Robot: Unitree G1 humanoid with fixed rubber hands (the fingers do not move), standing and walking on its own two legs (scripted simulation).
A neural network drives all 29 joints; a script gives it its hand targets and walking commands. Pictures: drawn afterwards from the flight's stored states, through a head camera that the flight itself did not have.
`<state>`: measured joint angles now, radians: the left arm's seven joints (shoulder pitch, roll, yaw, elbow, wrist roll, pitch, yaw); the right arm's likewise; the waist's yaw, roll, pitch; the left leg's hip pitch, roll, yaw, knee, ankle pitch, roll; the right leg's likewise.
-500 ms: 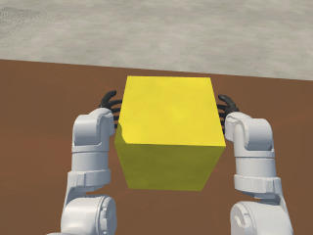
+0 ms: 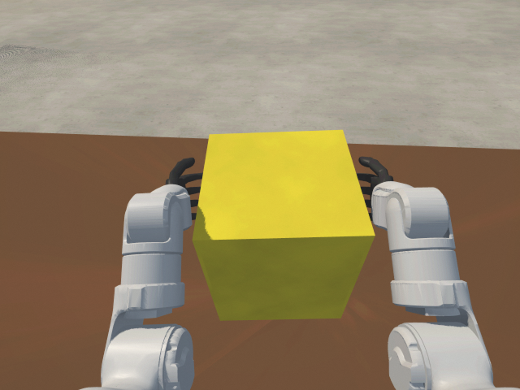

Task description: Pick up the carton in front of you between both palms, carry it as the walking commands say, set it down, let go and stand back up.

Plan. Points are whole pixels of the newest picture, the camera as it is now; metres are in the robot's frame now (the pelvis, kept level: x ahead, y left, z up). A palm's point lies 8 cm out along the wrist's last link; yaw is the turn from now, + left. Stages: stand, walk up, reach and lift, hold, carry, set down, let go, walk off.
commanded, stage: carry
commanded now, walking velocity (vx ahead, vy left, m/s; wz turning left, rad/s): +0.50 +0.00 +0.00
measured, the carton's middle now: (278, 230) +0.36 -0.01 +0.07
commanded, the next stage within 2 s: none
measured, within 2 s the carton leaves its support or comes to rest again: neither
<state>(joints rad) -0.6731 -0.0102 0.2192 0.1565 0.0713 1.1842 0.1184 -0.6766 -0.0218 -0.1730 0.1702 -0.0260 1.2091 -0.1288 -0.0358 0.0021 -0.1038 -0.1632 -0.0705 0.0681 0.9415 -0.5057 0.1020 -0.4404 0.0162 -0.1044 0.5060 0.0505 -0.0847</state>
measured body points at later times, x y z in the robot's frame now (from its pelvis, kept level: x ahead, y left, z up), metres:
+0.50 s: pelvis +0.23 +0.04 -0.03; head +0.22 +0.06 +0.42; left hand +0.60 +0.22 +0.10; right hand +0.59 -0.09 +0.10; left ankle +0.28 +0.12 -0.75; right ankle +0.13 -0.08 -0.68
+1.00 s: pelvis +0.52 +0.01 -0.08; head +0.52 +0.00 +0.37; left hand +0.88 +0.16 +0.02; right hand +0.88 -0.14 +0.01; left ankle +0.36 +0.12 -0.69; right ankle +0.56 -0.06 -0.80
